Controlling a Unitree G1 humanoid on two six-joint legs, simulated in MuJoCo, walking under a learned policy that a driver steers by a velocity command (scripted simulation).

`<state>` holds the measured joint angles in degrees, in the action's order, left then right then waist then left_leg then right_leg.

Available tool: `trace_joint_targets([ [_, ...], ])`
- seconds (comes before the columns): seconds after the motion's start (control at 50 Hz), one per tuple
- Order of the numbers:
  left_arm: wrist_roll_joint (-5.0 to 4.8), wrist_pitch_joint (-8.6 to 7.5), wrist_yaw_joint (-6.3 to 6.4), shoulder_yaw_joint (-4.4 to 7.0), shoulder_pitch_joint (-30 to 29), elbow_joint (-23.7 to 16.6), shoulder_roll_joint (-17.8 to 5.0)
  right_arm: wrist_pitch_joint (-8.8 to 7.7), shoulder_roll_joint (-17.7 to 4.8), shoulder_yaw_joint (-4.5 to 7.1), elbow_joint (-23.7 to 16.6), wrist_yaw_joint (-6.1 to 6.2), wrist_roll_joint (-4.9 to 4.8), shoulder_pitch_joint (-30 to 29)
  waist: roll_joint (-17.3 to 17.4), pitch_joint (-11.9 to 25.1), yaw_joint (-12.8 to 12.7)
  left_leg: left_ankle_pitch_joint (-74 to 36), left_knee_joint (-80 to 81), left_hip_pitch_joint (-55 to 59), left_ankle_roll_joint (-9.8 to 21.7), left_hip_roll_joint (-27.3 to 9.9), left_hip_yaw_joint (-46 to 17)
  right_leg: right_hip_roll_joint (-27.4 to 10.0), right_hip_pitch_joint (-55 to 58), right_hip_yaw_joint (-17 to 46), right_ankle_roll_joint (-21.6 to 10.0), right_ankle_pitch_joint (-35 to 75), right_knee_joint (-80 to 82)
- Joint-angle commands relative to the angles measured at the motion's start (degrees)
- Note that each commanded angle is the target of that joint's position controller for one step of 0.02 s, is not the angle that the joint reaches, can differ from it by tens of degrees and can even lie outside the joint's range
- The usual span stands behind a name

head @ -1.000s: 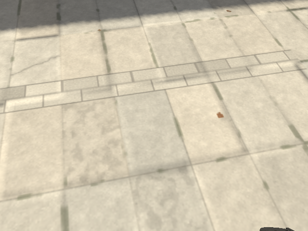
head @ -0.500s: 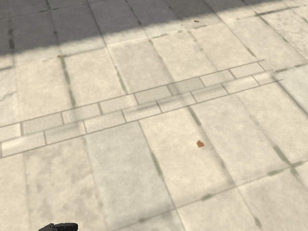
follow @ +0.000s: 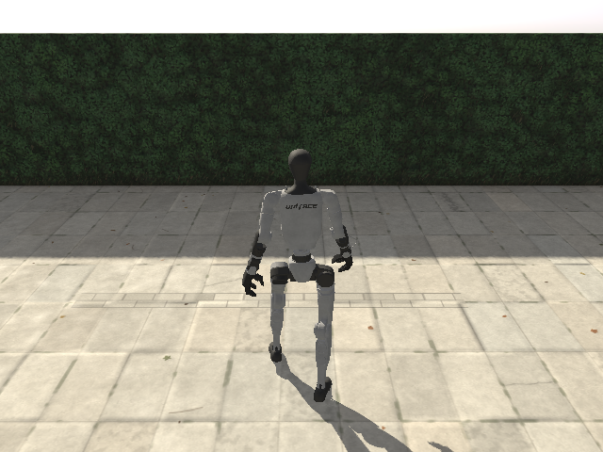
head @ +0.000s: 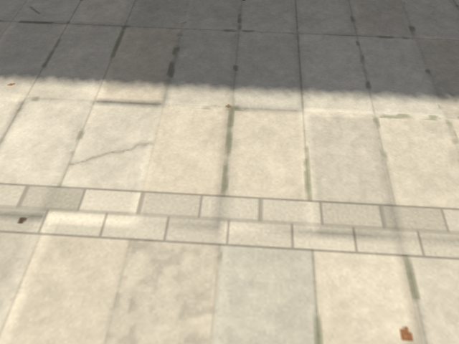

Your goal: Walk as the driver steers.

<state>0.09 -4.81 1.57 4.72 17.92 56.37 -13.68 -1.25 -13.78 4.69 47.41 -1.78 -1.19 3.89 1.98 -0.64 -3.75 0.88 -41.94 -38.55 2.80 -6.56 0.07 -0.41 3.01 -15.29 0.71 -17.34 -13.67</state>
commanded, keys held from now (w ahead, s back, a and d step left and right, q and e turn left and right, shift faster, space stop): w+q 0.54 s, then w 0.20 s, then w+e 0.26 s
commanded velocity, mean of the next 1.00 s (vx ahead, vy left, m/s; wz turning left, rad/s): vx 0.50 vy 0.00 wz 0.37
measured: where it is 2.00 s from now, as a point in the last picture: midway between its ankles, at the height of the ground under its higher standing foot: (200, 194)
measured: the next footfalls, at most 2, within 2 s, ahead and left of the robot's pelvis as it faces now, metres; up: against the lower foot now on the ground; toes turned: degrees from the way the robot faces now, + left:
left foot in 0.10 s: +0.22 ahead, +0.13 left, +0.00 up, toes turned +8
right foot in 0.60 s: +0.55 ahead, +0.00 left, +0.00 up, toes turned +24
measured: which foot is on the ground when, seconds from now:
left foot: up 0.00-0.08, down 0.10-0.62, up 0.64-1.00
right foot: down 0.00-0.12, up 0.14-0.58, down 0.60-1.00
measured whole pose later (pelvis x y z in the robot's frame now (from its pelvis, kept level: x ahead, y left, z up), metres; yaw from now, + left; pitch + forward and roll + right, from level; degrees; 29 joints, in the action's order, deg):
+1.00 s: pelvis +0.53 +0.12 +0.01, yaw +20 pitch +3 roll -1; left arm -1.7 -3.9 -0.4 3.6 22.7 51.0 -15.1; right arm -4.9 -14.4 2.5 38.2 -0.6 -0.7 2.2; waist 1.6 -0.8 -6.7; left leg 3.8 -32.6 -32.2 -1.3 -3.0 -4.0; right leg 2.4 -5.9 3.0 -1.3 -15.0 -18.1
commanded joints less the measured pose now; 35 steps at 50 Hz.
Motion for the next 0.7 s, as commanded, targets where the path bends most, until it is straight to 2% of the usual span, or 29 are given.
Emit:
trace_joint_targets([
  [0.02, -0.93, 0.43, 0.2, 2.41, -0.08, -2.53, -10.96, -0.52, -2.7, 0.03, -6.55, -1.18, -0.13, -7.32, -5.17, -5.06, 0.41, 5.8, 3.46, -1.64, 1.77, 1.2, 3.19, -17.76, 1.45, 3.89, -7.96, 28.54, 0.94],
  [0.06, -1.52, 1.08, 0.31, 2.91, -1.49, -3.12, -12.83, -0.3, -4.82, 1.09, -6.85, -1.41, -0.1, -3.57, -7.43, -1.47, 3.47, 11.77, 3.99, 6.7, 3.85, 5.19, 6.87, -17.74, 2.49, 2.18, -6.82, 48.7, -7.57],
  [0.08, -1.79, 1.58, 0.36, 3.0, -2.65, -3.43, -13.42, -0.28, -6.72, 2.26, -5.49, -1.37, -0.32, 2.98, -7.51, 1.98, 7.39, 11.8, 6.44, 15.15, 5.4, 8.01, 8.49, -16.59, 1.57, 0.9, -5.85, 56.16, -16.83],
  [0.1, -1.76, 1.78, 0.38, 2.66, -2.95, -3.78, -12.88, -0.25, -10.42, 4.35, -2.71, -0.74, -0.49, 12.84, -5.88, 7.17, 12.04, 7.9, 10.42, 30.3, 7.62, 10.54, 7.84, -14.03, -4.71, -0.23, -3.75, 52.97, -30.12],
  [0.12, 0.46, 1.2, 0.3, 1.4, -2.48, -5.58, -9.0, 0.1, -16.7, 6.13, -1.17, 0.55, -0.46, 19.76, 4.8, 11.56, 12.62, 4.92, 11.02, 46.78, 11.57, -0.98, -10.57, -10.38, -22.47, -0.11, -0.74, 21.81, -50.01],
  [0.14, 0.38, -1.2, -0.36, -0.41, -0.41, -9.17, -3.31, -0.76, -19.82, 5.8, -3.24, 0.33, -0.15, 16.59, 13.86, 18.53, 6.66, 16.49, 22.68, 59.92, 22.83, -12.7, -45.13, 2.19, -43.36, 11.09, 1.91, -16.09, -66.65],
  [0.16, -2.18, -3.51, -1.19, 0.49, -7.39, -10.38, -8.13, -1.35, -14.93, 4.24, -3.48, -0.14, 0.62, 18.62, 5.79, 18.59, 10.64, 16.73, 27.18, 60.01, 20.58, -12.84, -44.95, -0.01, -49.71, 19.9, 0.42, -13.8, -69.57],
  [0.18, -3.28, -4.41, -1.5, 0.48, -9.83, -11.23, -8.33, -1.98, -11.79, 3.43, -3.28, 0.01, 0.74, 16.7, 4.53, 12.25, 9.74, 12.95, 26.04, 54.98, 18.08, -10.95, -35.69, -2.59, -52.75, 19.18, -1.25, -9.19, -67.32],
  [0.2, -2.15, -4.56, -1.07, 0.52, -9.43, -10.13, -8.05, -2.39, -9.63, 2.75, -4.25, 0.04, 0.38, 12.2, -0.71, 7.89, 6.93, 7.19, 25.77, 45.59, 15.78, -8.12, -28.04, -5.46, -49.17, 19.46, -1.66, -4.68, -62.13],
  [0.22, -0.77, -4.03, -0.65, 1.2, -8.95, -9.61, -9.0, -2.6, -7.72, 2.12, -5.19, 0.23, 0.48, 8.35, -0.85, 6.03, 4.75, 2.38, 26.17, 37.95, 14.14, -5.91, -22.95, -7.22, -44.31, 19.6, -1.4, -2.2, -56.83],
  [0.24, -0.52, -3.07, -0.72, 1.53, -7.92, -9.51, -9.23, -2.69, -6.74, 1.64, -6.07, 0.51, 0.83, 6.68, -0.51, 5.19, 3.15, 0.06, 27.47, 33.39, 13.66, -4.46, -20.8, -8.07, -40.76, 19.88, -1.06, -0.61, -54.46],
  [0.28, 0.13, -1.68, -0.65, 1.48, -8.35, -10.48, -7.95, -3.05, -8.13, 1.87, -6.09, 1.13, 0.65, 7.66, -0.73, 4.32, 2.3, -4.04, 28.94, 29.14, 14.1, -3.52, -19.04, -7.52, -39.01, 19.05, 0.52, 1.46, -49.54],
  [0.34, 0.82, -1.11, -0.39, 0.91, -14.52, -12.91, -6.49, -3.16, -10.22, 2.38, -5.63, 2.29, 0.37, 10.77, -0.27, 2.04, 3.81, -5.64, 29.81, 26.94, 13.21, -1.59, -15.93, -5.63, -40.75, 18.3, 2.45, 10.46, -37.71],
  [0.42, 0.07, -1.63, -1.35, -0.02, -21.85, -15.24, -5.15, -2.74, -9.95, 2.32, -5.06, 2.72, 0.07, 13.8, 2.79, 0.38, 6.81, 1.33, 28.95, 24.99, 10.15, 1.11, -14.29, -2.02, -36.31, 17.82, 2.15, 22.44, -21.79],
  [0.5, -0.55, -2.46, -2.46, 0.02, -25.36, -17.4, -6.86, -2.23, -9.68, 2.29, -4.06, 2.82, -0.29, 16.93, 3.48, 0.0, 8.17, 4.05, 24.37, 29.55, 9.5, -0.92, -19.28, -0.53, -34.7, 19.11, 1.03, 21.3, -15.6],
  [0.56, -0.7, -3.45, -3.09, 0.52, -22.23, -17.16, -8.61, -1.55, -9.82, 2.37, -4.36, 3.31, 0.09, 16.69, 5.67, 0.93, 6.18, 1.01, 19.2, 33.11, 8.55, -2.34, -22.97, 0.23, -30.2, 18.6, -0.75, 14.65, -13.26],
  [0.58, -0.42, -3.78, -3.06, 0.93, -17.78, -15.88, -9.27, -1.44, -9.11, 2.09, -4.63, 3.34, 0.19, 16.07, 6.2, 2.53, 3.89, -3.89, 15.87, 33.08, 7.6, -1.02, -22.32, 0.95, -24.3, 17.16, -2.11, 14.89, -11.18],
  [0.6, 0.49, -4.12, -2.88, 1.74, -11.1, -14.32, -11.17, -1.62, -7.04, 1.31, -5.16, 3.12, 0.45, 15.6, 5.21, 7.41, 0.92, -8.22, 7.63, 30.8, 5.81, 2.0, -19.74, -1.53, -13.45, 18.67, -4.54, 15.93, -12.02],
  [0.62, 1.13, -4.0, -2.59, 2.41, -1.32, -13.24, -14.25, -1.79, -4.77, 0.25, -6.32, 3.02, 1.52, 16.08, -1.4, 15.78, -2.6, 2.17, -8.76, 22.51, 3.42, 5.98, -14.6, -11.04, 1.99, 29.02, -8.22, 15.23, -13.73],
  [0.64, 1.19, -3.19, -3.14, 3.45, 3.53, -10.16, -17.48, -2.42, -2.02, -0.4, -6.34, 2.88, -0.73, 26.24, -23.34, 20.87, 1.92, 31.59, -26.02, 2.15, -0.48, 13.26, -10.01, -22.06, 17.75, 56.7, -17.86, 2.44, -6.73],
  [0.66, -0.74, -2.94, -3.41, 2.07, 2.11, -11.14, -11.69, -2.66, -7.71, 0.32, -4.86, 3.0, -1.24, 24.78, -15.94, 15.92, 0.24, 31.74, -32.64, -5.08, -0.77, 9.51, -12.56, -21.89, 15.86, 60.32, -16.79, -10.48, -3.61],
  [0.68, -0.95, -2.49, -3.16, 1.21, -1.04, -11.87, -8.52, -2.67, -10.16, 0.91, -5.98, 2.85, -0.89, 17.48, -9.6, 8.38, -1.2, 26.28, -33.78, -7.15, -0.79, 7.67, -11.45, -19.47, 8.56, 51.24, -14.38, -10.37, -2.94],
  [0.7, -0.15, -2.0, -3.05, 0.74, -4.24, -12.51, -8.19, -2.72, -9.52, 0.78, -7.1, 2.96, -0.21, 13.25, -4.84, 4.54, -0.09, 22.24, -32.37, -5.41, -0.73, 5.59, -9.15, -17.32, 1.0, 44.87, -13.22, -4.46, -1.96],
])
